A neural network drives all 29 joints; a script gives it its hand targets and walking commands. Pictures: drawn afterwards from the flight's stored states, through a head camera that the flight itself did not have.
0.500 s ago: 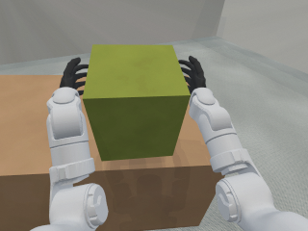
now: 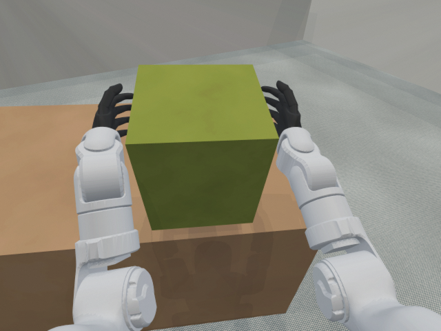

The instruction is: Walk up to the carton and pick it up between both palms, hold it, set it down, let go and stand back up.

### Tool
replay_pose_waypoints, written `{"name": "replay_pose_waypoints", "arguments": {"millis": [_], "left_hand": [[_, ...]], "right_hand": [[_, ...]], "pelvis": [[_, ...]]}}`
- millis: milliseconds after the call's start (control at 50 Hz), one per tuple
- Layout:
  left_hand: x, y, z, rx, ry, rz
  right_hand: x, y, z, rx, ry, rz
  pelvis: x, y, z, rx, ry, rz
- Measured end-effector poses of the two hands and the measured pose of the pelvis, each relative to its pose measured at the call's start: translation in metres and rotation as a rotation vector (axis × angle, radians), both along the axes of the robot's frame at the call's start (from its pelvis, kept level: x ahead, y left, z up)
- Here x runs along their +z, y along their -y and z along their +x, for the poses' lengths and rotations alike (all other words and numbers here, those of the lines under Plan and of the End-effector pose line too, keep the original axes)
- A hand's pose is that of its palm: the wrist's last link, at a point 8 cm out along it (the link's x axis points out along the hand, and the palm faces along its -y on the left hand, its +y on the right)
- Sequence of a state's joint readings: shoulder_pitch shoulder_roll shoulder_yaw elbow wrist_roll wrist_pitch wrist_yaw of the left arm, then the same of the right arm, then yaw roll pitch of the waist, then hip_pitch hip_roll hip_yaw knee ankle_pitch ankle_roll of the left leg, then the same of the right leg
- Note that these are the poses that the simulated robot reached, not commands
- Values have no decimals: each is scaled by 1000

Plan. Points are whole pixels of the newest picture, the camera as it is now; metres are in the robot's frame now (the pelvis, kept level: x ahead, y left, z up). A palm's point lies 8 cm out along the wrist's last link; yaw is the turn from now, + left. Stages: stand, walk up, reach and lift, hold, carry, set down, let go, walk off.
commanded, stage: hold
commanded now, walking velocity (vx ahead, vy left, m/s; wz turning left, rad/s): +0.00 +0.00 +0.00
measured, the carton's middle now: (200, 150) +0.40 +0.00 +0.15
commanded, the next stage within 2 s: none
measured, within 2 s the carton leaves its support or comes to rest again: neither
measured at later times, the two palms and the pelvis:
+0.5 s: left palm (103, 131) +0.36 +0.15 +0.23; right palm (285, 124) +0.36 -0.15 +0.23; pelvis +0.00 +0.00 +0.00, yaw +0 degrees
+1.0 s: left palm (103, 130) +0.36 +0.15 +0.24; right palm (285, 123) +0.36 -0.15 +0.23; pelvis +0.00 +0.00 +0.00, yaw +0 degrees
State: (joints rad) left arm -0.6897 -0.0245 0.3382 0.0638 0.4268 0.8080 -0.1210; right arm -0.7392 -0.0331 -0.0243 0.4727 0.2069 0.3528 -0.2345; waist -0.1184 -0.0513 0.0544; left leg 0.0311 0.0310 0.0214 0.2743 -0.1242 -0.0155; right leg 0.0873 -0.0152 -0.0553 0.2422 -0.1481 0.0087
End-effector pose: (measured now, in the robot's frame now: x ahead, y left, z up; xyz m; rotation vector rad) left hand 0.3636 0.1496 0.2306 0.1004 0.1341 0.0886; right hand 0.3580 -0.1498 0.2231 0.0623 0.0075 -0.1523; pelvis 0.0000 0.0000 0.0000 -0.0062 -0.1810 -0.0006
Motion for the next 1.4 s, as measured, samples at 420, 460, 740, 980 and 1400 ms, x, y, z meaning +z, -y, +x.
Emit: {"name": "replay_pose_waypoints", "arguments": {"millis": [420,460,740,980,1400], "left_hand": [[3,-7,-2,13,6,-7],[3,-6,-2,10,8,-9],[2,-4,-3,15,0,-11],[5,-4,-3,13,10,-8],[0,-5,-4,14,-6,-13]], "right_hand": [[6,-7,1,11,7,-5],[7,-6,0,8,10,-6],[6,-4,1,12,2,-8],[8,-4,1,10,12,-8],[4,-5,0,9,-3,-7]], "pelvis": [[0,-2,-1,1,1,-1],[0,-2,-1,0,4,-1],[0,1,-2,-2,2,1],[0,1,-1,1,11,0],[0,0,-5,-1,-1,1]]}}
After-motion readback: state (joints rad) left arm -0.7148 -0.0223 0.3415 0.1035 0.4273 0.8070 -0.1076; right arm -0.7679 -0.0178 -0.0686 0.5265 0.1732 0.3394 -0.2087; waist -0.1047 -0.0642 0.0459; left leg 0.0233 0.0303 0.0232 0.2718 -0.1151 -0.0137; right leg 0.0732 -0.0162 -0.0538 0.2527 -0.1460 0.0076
